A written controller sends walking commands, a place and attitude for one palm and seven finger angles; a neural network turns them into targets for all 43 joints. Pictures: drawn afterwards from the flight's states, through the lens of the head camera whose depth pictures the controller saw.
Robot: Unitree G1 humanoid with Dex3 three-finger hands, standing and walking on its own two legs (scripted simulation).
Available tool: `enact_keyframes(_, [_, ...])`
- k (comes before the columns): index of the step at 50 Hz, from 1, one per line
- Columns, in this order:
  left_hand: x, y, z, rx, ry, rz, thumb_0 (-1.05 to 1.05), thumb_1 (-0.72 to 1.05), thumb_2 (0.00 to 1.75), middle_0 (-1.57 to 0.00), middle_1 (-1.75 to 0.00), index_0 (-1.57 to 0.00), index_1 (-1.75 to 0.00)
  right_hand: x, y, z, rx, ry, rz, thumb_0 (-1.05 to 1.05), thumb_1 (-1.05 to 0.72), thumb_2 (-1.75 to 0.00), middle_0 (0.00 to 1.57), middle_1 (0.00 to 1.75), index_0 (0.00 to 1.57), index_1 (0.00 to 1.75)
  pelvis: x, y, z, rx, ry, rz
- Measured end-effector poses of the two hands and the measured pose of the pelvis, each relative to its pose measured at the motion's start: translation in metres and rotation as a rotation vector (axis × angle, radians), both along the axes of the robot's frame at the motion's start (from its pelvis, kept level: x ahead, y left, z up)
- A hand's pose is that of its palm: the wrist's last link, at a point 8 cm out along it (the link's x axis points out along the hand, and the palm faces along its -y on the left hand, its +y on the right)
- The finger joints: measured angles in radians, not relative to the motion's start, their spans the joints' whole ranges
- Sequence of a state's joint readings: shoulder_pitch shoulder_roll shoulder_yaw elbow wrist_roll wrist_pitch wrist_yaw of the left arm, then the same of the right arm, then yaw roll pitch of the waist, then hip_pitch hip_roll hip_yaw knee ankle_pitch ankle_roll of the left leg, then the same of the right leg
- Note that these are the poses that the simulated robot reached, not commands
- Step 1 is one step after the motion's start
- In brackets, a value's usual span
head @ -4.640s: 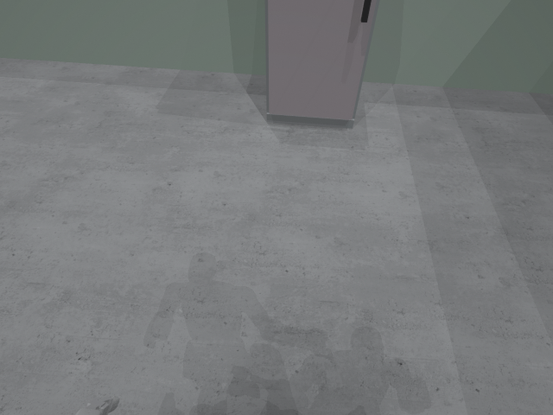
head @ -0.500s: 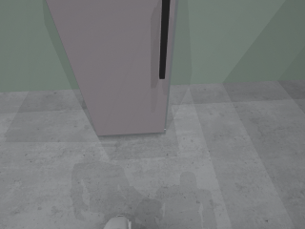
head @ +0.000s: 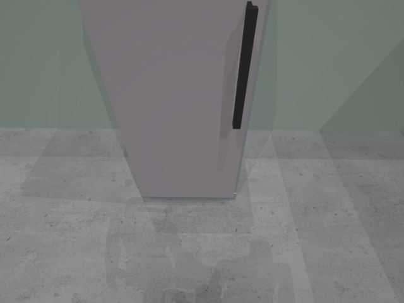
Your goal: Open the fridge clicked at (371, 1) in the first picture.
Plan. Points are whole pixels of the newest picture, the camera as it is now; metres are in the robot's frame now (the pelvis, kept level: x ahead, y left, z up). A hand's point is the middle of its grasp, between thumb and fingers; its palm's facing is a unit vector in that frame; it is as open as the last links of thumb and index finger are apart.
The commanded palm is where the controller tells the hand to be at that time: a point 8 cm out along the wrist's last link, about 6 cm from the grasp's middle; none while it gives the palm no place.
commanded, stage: take the last steps up to it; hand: right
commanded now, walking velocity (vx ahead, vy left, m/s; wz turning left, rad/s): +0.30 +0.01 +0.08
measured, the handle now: (242, 74) +0.74 -0.09 +0.09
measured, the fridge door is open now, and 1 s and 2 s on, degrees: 0 0 0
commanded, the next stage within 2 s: come to a stop and stand still in 0.58 s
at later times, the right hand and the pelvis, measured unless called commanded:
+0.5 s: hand (267, 270) +0.25 -0.15 -0.18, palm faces -0.07 +0.98 -0.19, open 7.3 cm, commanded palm none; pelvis +0.15 +0.02 -0.02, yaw +4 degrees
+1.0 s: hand (276, 259) +0.28 -0.18 -0.18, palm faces +0.00 +0.98 -0.20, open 7.3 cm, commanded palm none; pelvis +0.25 +0.01 +0.00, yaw +4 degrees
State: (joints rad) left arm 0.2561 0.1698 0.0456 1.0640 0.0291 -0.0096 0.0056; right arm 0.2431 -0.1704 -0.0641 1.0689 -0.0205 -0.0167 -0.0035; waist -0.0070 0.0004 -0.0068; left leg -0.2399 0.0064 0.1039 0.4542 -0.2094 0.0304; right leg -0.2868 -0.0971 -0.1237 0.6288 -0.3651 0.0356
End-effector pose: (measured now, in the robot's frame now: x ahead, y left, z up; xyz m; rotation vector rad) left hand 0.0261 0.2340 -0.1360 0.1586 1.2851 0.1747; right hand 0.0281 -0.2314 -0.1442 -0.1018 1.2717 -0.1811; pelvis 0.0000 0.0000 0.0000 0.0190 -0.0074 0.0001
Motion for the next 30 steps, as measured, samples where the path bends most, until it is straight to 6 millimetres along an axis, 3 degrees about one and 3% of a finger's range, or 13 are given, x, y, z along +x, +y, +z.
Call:
enact_keyframes(5, [0.006,-0.015,0.006,0.033,-0.017,0.028,0.00,0.92,0.90,-0.20,-0.30,-0.20,-0.30,0.000,-0.015,-0.010,0.037,0.093,0.010,0.00,-0.92,-0.90,0.20,0.30,0.20,0.30,0.023,-0.017,-0.001,0.009,-0.002,0.015])
enact_keyframes(10, [-0.011,-0.033,0.012,0.008,0.094,0.066,0.00,0.92,0.90,-0.20,-0.30,-0.20,-0.30,0.032,-0.020,0.000,0.042,0.096,0.037,0.01,-0.92,-0.90,0.20,0.30,0.20,0.30,0.049,-0.022,0.009,0.001,0.010,0.028])
enact_keyframes(16, [-0.026,-0.050,0.009,-0.052,0.233,0.138,0.00,0.91,0.90,-0.20,-0.30,-0.20,-0.30,0.096,-0.011,0.003,0.025,0.085,0.093,0.01,-0.92,-0.90,0.20,0.30,0.19,0.30,0.086,-0.014,0.008,-0.010,0.016,0.054])
enact_keyframes(22, [-0.022,-0.045,-0.008,-0.115,0.349,0.214,0.00,0.91,0.90,-0.21,-0.30,-0.20,-0.30,0.187,0.018,-0.004,-0.004,0.009,0.175,0.01,-0.92,-0.90,0.20,0.30,0.19,0.30,0.133,0.010,-0.009,-0.024,0.014,0.074])
enact_keyframes(24, [-0.011,-0.036,-0.017,-0.131,0.377,0.214,0.00,0.91,0.90,-0.21,-0.30,-0.20,-0.30,0.213,0.029,-0.007,-0.015,-0.047,0.174,0.01,-0.92,-0.90,0.20,0.30,0.20,0.30,0.147,0.019,-0.017,-0.020,0.009,0.068])
enact_keyframes(26, [0.012,-0.025,-0.021,-0.127,0.371,0.197,0.01,0.91,0.90,-0.21,-0.30,-0.20,-0.30,0.227,0.036,-0.005,-0.013,-0.081,0.156,0.01,-0.92,-0.90,0.20,0.30,0.20,0.30,0.159,0.024,-0.016,-0.013,0.004,0.058])
enact_keyframes(30, [0.088,0.001,-0.019,-0.083,0.248,0.140,0.01,0.91,0.90,-0.20,-0.30,-0.20,-0.30,0.239,0.038,0.005,-0.031,-0.089,0.100,-0.01,-0.94,-0.90,0.20,0.30,0.20,0.30,0.182,0.028,-0.006,-0.002,0.010,0.044])
